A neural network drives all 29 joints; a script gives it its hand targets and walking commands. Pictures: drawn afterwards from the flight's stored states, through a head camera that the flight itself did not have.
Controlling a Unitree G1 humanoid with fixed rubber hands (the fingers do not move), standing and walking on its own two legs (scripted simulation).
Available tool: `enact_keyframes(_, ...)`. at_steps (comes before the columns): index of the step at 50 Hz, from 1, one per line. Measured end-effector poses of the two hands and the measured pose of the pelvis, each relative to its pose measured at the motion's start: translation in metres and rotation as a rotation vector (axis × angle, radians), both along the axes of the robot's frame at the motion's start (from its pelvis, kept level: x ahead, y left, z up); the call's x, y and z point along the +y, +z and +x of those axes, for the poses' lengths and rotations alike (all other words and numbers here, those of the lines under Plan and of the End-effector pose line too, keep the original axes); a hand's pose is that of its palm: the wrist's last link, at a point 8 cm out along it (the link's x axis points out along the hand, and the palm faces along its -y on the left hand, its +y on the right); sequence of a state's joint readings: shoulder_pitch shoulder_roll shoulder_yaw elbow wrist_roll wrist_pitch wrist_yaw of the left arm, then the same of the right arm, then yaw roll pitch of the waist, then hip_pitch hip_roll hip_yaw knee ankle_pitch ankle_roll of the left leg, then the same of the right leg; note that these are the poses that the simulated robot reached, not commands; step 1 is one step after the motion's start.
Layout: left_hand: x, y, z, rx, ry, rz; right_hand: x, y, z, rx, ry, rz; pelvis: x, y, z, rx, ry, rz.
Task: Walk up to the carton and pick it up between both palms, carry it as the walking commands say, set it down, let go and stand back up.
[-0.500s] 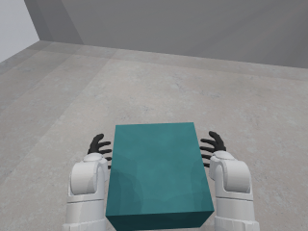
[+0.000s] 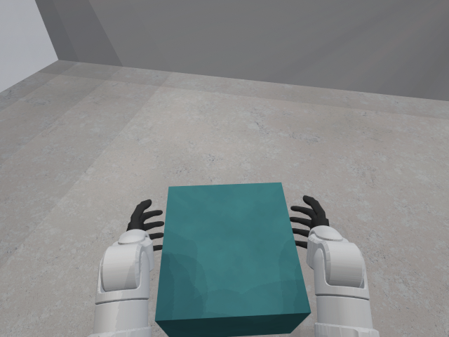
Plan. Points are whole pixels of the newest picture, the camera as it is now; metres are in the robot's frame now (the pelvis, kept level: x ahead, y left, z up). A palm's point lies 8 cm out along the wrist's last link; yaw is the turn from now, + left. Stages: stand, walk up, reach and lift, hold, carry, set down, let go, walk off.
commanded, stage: carry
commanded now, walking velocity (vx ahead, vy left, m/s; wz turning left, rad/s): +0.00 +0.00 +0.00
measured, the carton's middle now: (228, 258) +0.30 +0.00 -0.02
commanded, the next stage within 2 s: none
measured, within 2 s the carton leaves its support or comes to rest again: neither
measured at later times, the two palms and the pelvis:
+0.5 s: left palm (140, 249) +0.27 +0.15 +0.07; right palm (325, 245) +0.27 -0.16 +0.07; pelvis -0.01 -0.01 +0.00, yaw +0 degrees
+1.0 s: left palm (141, 251) +0.26 +0.15 +0.07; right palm (327, 248) +0.26 -0.17 +0.07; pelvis -0.01 -0.01 +0.00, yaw +0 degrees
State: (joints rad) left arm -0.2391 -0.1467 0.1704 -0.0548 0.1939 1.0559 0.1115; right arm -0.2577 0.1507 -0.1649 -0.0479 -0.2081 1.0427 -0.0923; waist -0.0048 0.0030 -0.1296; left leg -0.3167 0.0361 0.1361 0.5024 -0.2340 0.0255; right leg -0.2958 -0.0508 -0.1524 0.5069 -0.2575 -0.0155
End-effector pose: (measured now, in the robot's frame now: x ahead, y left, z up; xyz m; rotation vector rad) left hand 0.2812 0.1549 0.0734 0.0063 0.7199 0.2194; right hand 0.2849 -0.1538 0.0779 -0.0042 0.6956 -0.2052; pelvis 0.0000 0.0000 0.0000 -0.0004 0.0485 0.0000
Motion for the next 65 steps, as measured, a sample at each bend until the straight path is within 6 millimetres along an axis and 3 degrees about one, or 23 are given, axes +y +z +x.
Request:
enact_keyframes(33, -0.008, -0.002, -0.017, -0.040, -0.020, -0.002, -0.010, -0.005, -0.018, -0.035, 0.015, -0.004, -0.009, 0.001, -0.010, -0.007, 0.002, -0.001)
enact_keyframes(65, -0.009, -0.001, -0.017, -0.043, -0.018, -0.004, -0.011, -0.006, -0.019, -0.030, 0.012, -0.001, -0.010, 0.001, -0.012, -0.005, 0.004, 0.000)
